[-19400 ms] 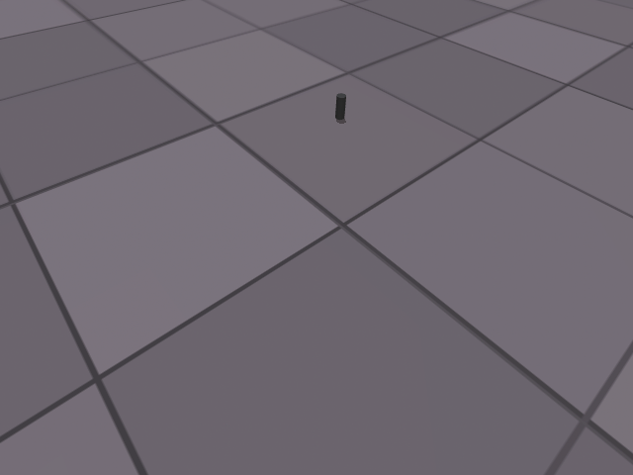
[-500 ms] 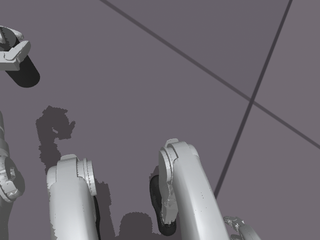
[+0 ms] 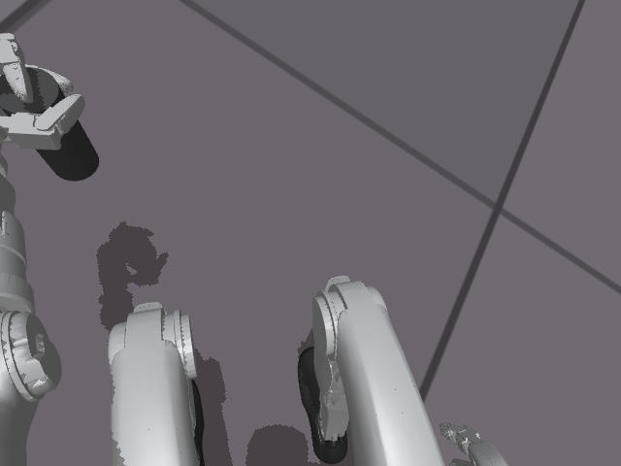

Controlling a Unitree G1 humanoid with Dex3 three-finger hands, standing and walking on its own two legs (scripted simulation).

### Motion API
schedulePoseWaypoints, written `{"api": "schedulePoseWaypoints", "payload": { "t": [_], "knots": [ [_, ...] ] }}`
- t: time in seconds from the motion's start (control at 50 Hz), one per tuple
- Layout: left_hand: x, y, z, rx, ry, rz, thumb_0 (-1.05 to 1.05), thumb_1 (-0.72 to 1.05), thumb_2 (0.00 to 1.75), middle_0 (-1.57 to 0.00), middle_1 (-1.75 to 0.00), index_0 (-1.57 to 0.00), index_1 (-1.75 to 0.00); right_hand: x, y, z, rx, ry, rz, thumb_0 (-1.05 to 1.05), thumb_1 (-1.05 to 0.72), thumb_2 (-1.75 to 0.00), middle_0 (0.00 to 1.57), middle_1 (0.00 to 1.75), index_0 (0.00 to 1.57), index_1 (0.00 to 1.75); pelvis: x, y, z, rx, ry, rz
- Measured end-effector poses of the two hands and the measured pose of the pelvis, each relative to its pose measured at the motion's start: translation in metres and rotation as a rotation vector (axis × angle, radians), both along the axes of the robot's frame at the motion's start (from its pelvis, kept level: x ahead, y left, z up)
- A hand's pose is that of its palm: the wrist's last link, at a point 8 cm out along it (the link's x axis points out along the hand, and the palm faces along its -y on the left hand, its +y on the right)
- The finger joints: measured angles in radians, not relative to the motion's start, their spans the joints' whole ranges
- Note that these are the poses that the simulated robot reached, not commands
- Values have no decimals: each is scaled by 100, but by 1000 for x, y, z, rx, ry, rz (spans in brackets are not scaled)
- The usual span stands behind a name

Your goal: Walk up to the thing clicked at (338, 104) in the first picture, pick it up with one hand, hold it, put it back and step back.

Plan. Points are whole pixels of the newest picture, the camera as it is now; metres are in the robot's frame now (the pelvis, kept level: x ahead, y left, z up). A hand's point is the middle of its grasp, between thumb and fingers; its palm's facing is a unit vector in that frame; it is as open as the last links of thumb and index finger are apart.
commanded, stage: lift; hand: left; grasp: from the side
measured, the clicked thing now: (54, 131) +0.53 +0.25 -0.08
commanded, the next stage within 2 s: hold in 1.74 s
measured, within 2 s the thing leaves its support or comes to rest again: neither
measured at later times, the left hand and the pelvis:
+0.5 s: hand out of the picture +0.47 +0.24 +0.12, palm faces +0.13 -0.99 -0.05, open 5.0 cm; pelvis +0.01 +0.00 +0.10, yaw +3 degrees
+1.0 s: hand out of the picture +0.42 +0.23 +0.29, palm faces +0.14 -0.99 -0.03, open 5.0 cm; pelvis +0.04 +0.01 +0.25, yaw +5 degrees
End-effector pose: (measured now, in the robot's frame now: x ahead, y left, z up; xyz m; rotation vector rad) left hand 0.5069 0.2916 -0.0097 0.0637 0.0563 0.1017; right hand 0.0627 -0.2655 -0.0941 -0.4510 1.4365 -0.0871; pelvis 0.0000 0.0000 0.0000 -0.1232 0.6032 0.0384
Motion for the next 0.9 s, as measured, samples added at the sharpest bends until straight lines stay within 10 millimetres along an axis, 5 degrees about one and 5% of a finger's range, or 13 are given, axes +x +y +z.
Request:
{"api": "schedulePoseWaypoints", "payload": {
  "t": [0.4, 0.9],
  "knots": [
    [-52, 2, 97, -13, 2, 11, 6, -11, 107, -83, -107, -144, -150, 40, 9, 58, 51, -180, -41, 0, -93, -90, 20, 30, 20, 29, 1, 0, 71, 29, -14, 18],
    [-114, -14, 278, -33, 6, 49, 6, -11, 107, -83, -108, -144, -150, 119, 28, 230, 92, -454, -26, 0, -91, -89, 20, 30, 20, 29, 32, 4, 232, 59, -195, 54]
  ]
}}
